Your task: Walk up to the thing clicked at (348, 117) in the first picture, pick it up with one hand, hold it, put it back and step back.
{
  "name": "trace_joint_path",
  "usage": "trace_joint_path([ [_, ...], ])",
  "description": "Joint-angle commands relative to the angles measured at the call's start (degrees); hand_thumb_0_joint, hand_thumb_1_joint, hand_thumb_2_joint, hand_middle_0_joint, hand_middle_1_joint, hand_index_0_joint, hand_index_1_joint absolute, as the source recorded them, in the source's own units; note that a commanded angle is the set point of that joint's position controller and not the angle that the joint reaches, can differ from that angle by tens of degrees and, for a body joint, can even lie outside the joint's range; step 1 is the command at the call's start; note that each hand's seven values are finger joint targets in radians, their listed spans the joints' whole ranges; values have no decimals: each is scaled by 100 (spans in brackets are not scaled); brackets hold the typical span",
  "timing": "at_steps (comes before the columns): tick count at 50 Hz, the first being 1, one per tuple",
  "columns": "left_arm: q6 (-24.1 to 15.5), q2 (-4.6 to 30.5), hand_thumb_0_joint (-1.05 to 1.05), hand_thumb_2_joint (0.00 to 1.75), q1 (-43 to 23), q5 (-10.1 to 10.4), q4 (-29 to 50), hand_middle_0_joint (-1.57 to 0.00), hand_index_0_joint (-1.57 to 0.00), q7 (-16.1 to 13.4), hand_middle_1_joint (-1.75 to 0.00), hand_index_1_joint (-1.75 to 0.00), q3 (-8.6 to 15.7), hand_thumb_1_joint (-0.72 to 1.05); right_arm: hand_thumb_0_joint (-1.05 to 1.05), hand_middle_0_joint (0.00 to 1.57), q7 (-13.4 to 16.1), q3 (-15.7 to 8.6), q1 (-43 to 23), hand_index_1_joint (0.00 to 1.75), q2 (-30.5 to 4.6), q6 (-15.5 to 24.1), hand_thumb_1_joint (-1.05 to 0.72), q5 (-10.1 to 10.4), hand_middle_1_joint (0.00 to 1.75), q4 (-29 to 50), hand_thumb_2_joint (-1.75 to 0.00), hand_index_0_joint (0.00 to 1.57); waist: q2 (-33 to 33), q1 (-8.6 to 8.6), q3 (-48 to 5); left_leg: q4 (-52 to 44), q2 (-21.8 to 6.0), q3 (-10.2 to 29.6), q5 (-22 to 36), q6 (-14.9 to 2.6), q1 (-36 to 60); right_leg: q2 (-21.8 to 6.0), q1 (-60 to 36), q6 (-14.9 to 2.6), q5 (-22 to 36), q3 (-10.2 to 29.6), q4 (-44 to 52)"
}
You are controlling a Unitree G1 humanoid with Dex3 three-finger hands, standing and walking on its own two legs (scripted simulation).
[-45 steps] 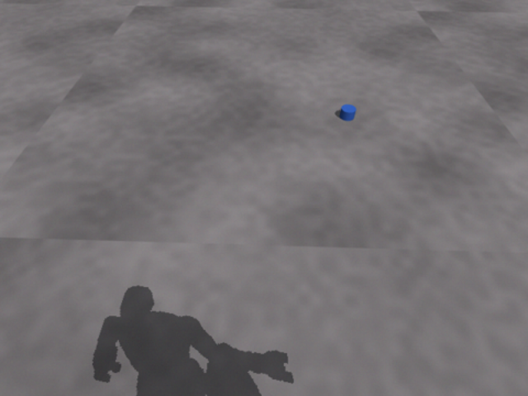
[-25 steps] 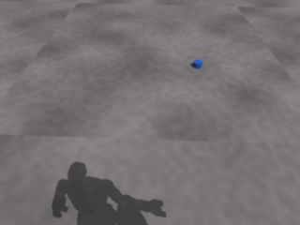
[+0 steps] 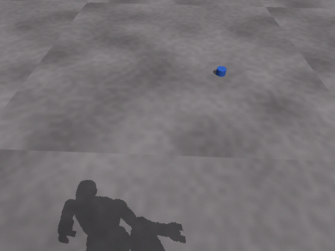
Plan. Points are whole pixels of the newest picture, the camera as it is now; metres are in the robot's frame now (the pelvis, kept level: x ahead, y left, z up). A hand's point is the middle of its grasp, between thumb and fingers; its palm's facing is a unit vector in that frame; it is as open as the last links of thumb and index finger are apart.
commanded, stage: stand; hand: left
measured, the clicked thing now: (221, 71) +1.87 -0.58 -0.75
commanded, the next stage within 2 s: walk up in 0.22 s
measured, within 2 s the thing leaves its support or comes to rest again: neither
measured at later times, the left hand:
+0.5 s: hand (68, 241) +0.19 +0.25 -0.12, palm faces -0.25 -0.85 -0.46, open 7.4 cm
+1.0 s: hand (115, 145) +0.53 +0.19 -0.18, palm faces -0.57 -0.66 -0.49, open 7.4 cm
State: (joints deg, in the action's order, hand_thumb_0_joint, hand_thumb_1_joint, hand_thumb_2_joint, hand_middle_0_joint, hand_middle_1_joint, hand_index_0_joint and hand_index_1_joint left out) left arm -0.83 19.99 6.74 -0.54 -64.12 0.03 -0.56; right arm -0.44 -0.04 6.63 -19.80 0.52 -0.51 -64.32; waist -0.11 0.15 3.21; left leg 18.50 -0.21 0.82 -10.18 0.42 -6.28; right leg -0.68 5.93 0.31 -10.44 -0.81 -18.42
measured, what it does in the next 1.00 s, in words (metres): walks ahead, turning right: right foot, then left foot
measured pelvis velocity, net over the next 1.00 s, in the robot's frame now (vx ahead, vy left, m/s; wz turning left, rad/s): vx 0.32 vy -0.04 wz -0.64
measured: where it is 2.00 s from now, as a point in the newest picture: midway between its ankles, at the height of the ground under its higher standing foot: (190, 155)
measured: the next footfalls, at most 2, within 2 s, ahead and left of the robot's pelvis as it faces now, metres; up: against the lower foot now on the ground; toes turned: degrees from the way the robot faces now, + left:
right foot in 0.54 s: +0.12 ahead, -0.21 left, +0.00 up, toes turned -27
left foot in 0.98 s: +0.51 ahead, -0.01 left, +0.00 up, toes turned -35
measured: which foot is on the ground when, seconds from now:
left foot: down 0.00-0.54, up 0.56-0.96, down 0.98-1.00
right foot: down 0.00-0.28, up 0.30-0.52, down 0.54-0.98, up 1.00-1.00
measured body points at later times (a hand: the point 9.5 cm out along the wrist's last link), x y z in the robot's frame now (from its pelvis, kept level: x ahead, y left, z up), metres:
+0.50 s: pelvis +0.05 -0.03 -0.02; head +0.03 -0.07 +0.43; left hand +0.20 +0.30 -0.09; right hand +0.07 -0.39 -0.14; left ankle +0.00 +0.12 -0.75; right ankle +0.07 -0.19 -0.73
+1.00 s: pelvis +0.32 -0.04 -0.04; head +0.33 -0.05 +0.41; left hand +0.56 +0.23 -0.14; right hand +0.21 -0.40 -0.12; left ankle +0.48 +0.02 -0.75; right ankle +0.09 -0.18 -0.73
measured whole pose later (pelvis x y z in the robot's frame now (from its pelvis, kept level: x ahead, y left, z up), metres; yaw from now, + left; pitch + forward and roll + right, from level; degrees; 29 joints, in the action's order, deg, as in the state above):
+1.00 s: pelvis +0.32 -0.04 -0.04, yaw -37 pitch -1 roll -2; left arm -3.9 27.5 19.6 -1.0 -55.0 -1.1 3.0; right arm -8.7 -6.2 9.0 -28.9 1.3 -2.8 -45.2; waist 1.9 1.7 2.1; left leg 42.0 -4.0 1.5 -13.3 1.7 -28.6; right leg -5.6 10.3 0.2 -28.8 10.7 -43.4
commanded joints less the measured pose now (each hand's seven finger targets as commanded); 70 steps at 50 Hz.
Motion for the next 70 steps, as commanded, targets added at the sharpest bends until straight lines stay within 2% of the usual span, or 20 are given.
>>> trace_joint_path([
  [1, -94, 1208, 0, 90, -213, 4, 359, -20, -20, -53, -30, -30, 267, 90, 0, 20, 101, -213, -211, 30, -1176, 130, -90, 11, 30, 348, -90, 20, 20, -6, -463, -270, -706, 480, 824, -146, 87, -667, -20, -207, 668, 549, 232],
  [10, -92, 1188, 0, 90, -232, 8, 363, -20, -20, -56, -30, -30, 262, 90, 0, 20, 110, -211, -192, 30, -1204, 138, -90, 12, 30, 350, -90, 20, -6, -15, -449, -239, -705, 464, 939, -164, 71, -683, -101, -188, 869, 550, 221],
  [11, -97, 2046, 0, 90, 355, -63, 862, -20, -20, 209, -30, -30, 700, 90, 0, 20, -156, -822, -358, 30, -2181, 331, -90, -205, 30, 1141, -90, 20, 472, 47, -756, 855, -639, 1, -2064, -447, 960, -773, 1383, -622, -1749, 1616, -33],
  [14, -146, 1443, 0, 90, -1475, -48, 1516, -20, -20, 369, -30, -30, 649, 90, 0, 20, -274, -918, 891, 30, -2041, 334, -90, -150, 30, 1040, -90, 20, 981, 1165, -274, -446, -1763, 1310, -3265, -1105, 2308, -182, 4510, -244, -1940, 540, -1649],
  [16, -162, 1597, 0, 90, -975, -84, 1505, -20, -20, 346, -30, -30, 663, 90, 0, 20, -267, -985, 91, 30, -2148, 402, -90, -163, 30, 1496, -90, 20, 771, 563, -373, -1128, -3010, 1966, -2523, -1486, 1346, -735, 4072, -230, -1670, 360, -3563],
  [20, -44, 1706, 0, 90, 242, 15, 1158, -20, -20, 600, -30, -30, 765, 90, 0, 20, -376, -957, -969, 30, -2123, 507, -90, -176, 30, 1886, -90, 20, 1000, -258, -258, -1035, -2172, 124, -2637, -1044, -64, -1063, 2462, -32, -1137, 111, -3268],
  [25, -125, 1728, 0, 90, 1030, -2, 1040, -20, -20, 597, -30, -30, 874, 90, 0, 20, -509, -928, -1063, 30, -2033, 365, -90, -246, 30, 2010, -90, 20, -22, -562, -326, 903, -1321, -1425, -2872, -778, -1188, -530, 338, -50, -419, -998, -2081],
  [27, -251, 2351, 0, 90, 2462, -22, 716, -20, -20, 366, -30, -30, 1104, 90, 0, 20, -588, -634, -1084, 30, -1388, 294, -90, -221, 30, 2247, -90, 20, -2195, -1211, -354, 4665, -346, -1509, -2674, -342, -3308, -642, -1065, -651, -2454, 852, -896],
  [28, -264, 2692, 0, 90, 2439, -25, 955, -20, -20, 258, -30, -30, 1135, 90, 0, 20, -660, -541, -1328, 30, -1301, 305, -90, -102, 30, 2573, -90, 20, -2271, -1114, -80, 5469, 162, -592, -2702, -44, -4658, -1682, -1083, -1241, -4329, 3948, 631],
  [29, -263, 2768, 0, 90, 1870, 53, 1139, -20, -20, 183, -30, -30, 1058, 90, 0, 20, -682, -559, -1771, 30, -1614, 353, -90, -134, 30, 2678, -90, 20, -1326, -894, 16, 5462, -220, 434, -2327, 57, -4716, -2413, -629, -1690, -4990, 5603, 1635],
  [35, -490, 2348, 0, 90, 570, 148, 1472, -20, -20, -57, -30, -30, 832, 90, 0, 20, -798, -668, -455, 30, -1944, 225, -90, -134, 30, 2094, -90, 20, -955, 118, 139, 4031, -645, 378, -602, 18, -3025, -1345, 905, -933, -2711, 2283, 1080],
  [45, -623, 2462, 0, 90, 612, 28, 1627, -20, -20, -160, -30, -30, 892, 90, 0, 20, -920, -769, -357, 30, -1691, 88, -90, -203, 30, 2424, -90, 20, -563, 345, -212, 2106, -588, 64, 264, 130, -1237, -914, 1362, -876, -1074, 1227, 240],
  [48, -537, 1959, 0, 90, 212, -83, 1788, -20, -20, -238, -30, -30, 716, 90, 0, 20, -688, -1144, 2223, 30, -2285, 124, -90, -231, 30, 1692, -90, 20, 871, 1631, -1014, 1495, -475, 487, -1156, -91, 1659, -428, 2883, -480, -598, 857, -3590],
  [49, -524, 1262, 0, 90, 505, -47, 1834, -20, -20, -261, -30, -30, 469, 90, 0, 20, -546, -1222, 2420, 30, -2663, 174, -90, -258, 30, 1750, -90, 20, 2556, 1585, -729, 348, -1529, 2162, -3244, -50, 1604, 343, 4122, -459, -2398, 525, -5393],
  [50, -510, 1377, 0, 90, 1220, 101, 1834, -20, -20, -329, -30, -30, 432, 90, 0, 20, -464, -1205, 1109, 30, -2988, 233, -90, -37, 30, 2108, -90, 20, 2859, 635, -550, -1435, -2356, 4541, -4371, -389, 736, 414, 4409, -609, -2226, 576, -6372],
  [51, -507, 1676, 0, 90, 1360, 66, 1591, -20, -20, -338, -30, -30, 441, 90, 0, 20, -444, -1209, 206, 30, -2885, 241, -90, 58, 30, 2356, -90, 20, 2087, 233, -300, -1752, -2469, 4564, -4653, -535, -205, -151, 3984, -602, -1571, 728, -6482],
  [55, -336, 2301, 0, 90, 1168, 228, 1148, -20, -20, -43, -30, -30, 761, 90, 0, 20, -478, -924, 131, 30, -1891, 264, -90, -193, 30, 2402, -90, 20, 1339, 232, -458, -534, -1423, 1290, -2660, -830, -442, -632, 3174, -123, -560, 113, -4824],
  [65, -240, 1793, 0, 90, -175, 231, 1858, -20, -20, 88, -30, -30, 661, 90, 0, 20, -486, -939, 823, 30, -1842, 153, -90, -261, 30, 2622, -90, 20, 247, 576, 3, -461, -1316, -548, 321, -465, 107, -446, 2490, -163, 183, -761, -2256],
  [69, -199, 1940, 0, 90, 1789, 233, 1481, -20, -20, -116, -30, -30, 849, 90, 0, 20, -371, -983, 465, 30, -1904, 88, -90, -260, 30, 2966, -90, 20, -1, -529, -895, 2693, -874, -1234, 3733, 77, -969, 70, -665, -454, 37, -1101, -1393],
  [70, -221, 2262, 0, 90, 2614, 166, 1370, -20, -20, -245, -30, -30, 1001, 90, 0, 20, -342, -902, 603, 30, -1739, 74, -90, -267, 30, 3054, -90, 20, -741, -964, -1235, 4489, -496, -1058, 1964, 238, -2107, -342, -1888, -674, -254, -306, -892],
])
